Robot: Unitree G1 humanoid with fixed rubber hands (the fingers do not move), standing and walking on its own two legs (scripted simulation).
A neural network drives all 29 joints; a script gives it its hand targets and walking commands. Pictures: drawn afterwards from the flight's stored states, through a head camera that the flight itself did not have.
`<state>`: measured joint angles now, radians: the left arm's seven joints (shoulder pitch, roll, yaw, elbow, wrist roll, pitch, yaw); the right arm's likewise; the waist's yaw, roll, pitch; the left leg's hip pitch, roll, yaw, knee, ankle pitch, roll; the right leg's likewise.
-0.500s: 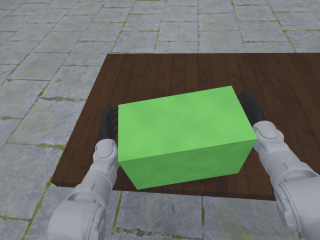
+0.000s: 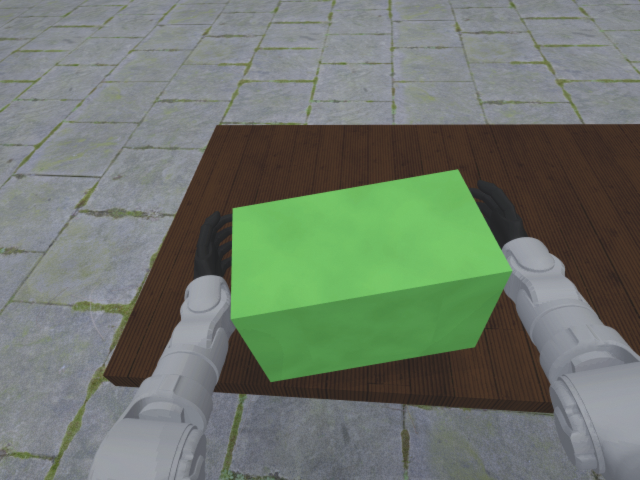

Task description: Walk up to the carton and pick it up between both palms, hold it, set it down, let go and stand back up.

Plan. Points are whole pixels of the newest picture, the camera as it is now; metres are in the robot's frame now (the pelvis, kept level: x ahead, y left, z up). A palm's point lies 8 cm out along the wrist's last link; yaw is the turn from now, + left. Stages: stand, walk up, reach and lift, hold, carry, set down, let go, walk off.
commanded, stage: reach and lift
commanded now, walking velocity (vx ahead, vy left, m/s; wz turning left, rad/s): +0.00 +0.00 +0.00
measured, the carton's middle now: (359, 281) +0.39 +0.02 +0.03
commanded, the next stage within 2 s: hold in 1.68 s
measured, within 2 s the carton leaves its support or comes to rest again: neither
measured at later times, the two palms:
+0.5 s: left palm (197, 259) +0.36 +0.21 +0.11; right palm (532, 236) +0.40 -0.17 +0.13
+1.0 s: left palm (199, 240) +0.36 +0.20 +0.14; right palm (559, 226) +0.38 -0.18 +0.16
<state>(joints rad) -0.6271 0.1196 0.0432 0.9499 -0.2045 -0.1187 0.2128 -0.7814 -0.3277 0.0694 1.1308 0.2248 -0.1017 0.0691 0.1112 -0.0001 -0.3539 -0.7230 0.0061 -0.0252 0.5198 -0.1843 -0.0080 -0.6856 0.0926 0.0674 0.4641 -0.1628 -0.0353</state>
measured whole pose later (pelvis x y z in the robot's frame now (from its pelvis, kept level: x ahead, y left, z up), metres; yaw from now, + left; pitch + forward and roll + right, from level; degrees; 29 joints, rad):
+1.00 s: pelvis -0.01 +0.01 +0.01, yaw +1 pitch +10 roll -2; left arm -0.60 0.18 0.04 0.65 -0.20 0.34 0.21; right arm -0.71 -0.33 0.07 0.82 0.22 0.29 0.01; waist 0.01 0.01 -0.30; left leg -0.46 0.01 -0.03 0.43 -0.15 0.00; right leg -0.40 0.09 0.07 0.31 -0.10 -0.03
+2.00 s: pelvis -0.03 +0.01 +0.02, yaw +1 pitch +7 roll -2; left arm -0.67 0.18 0.13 0.62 -0.12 0.47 0.14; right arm -0.70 -0.29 0.01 0.71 0.23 0.42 -0.04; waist 0.00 0.01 -0.28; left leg -0.40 0.00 -0.03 0.41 -0.12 0.01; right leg -0.34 0.08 0.07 0.30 -0.08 -0.03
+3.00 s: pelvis -0.03 +0.01 +0.02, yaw +1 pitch +6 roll -2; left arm -0.64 0.20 0.15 0.47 -0.11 0.60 0.13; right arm -0.70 -0.29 0.00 0.57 0.24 0.55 -0.07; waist -0.03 0.01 -0.30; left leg -0.39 0.00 -0.03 0.40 -0.11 0.01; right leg -0.33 0.08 0.07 0.29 -0.07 -0.03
